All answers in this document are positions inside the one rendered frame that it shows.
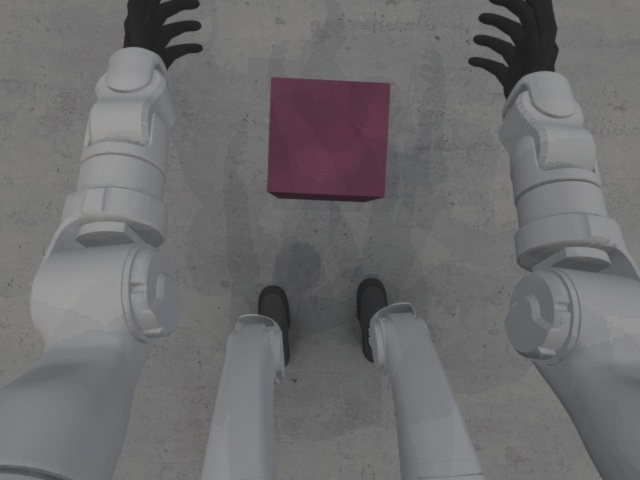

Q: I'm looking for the robot right forearm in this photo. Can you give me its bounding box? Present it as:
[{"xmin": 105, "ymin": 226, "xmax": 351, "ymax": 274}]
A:
[{"xmin": 499, "ymin": 71, "xmax": 640, "ymax": 282}]

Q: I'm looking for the left robot upper arm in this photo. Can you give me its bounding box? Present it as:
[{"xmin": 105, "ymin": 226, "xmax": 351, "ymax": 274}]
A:
[{"xmin": 0, "ymin": 242, "xmax": 182, "ymax": 480}]

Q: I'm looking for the left robot hand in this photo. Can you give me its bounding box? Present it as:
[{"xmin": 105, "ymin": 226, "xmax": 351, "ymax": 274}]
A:
[{"xmin": 123, "ymin": 0, "xmax": 203, "ymax": 71}]

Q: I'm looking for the left robot foot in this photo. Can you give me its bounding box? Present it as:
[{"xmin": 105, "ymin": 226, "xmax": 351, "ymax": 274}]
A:
[{"xmin": 258, "ymin": 286, "xmax": 290, "ymax": 367}]

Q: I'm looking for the carton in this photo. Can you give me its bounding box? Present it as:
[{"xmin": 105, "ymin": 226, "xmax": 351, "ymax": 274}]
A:
[{"xmin": 267, "ymin": 77, "xmax": 390, "ymax": 202}]

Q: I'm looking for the right robot hand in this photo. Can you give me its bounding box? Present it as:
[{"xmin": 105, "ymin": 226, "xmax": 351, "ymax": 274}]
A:
[{"xmin": 468, "ymin": 0, "xmax": 559, "ymax": 100}]

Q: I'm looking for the right robot upper arm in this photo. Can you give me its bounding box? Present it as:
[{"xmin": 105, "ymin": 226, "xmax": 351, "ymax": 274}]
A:
[{"xmin": 504, "ymin": 267, "xmax": 640, "ymax": 480}]

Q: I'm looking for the robot left forearm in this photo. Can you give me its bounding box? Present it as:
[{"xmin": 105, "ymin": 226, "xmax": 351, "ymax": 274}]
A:
[{"xmin": 30, "ymin": 47, "xmax": 176, "ymax": 338}]

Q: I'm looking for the right robot thigh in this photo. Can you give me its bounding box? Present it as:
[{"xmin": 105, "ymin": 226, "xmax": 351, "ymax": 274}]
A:
[{"xmin": 371, "ymin": 313, "xmax": 486, "ymax": 480}]

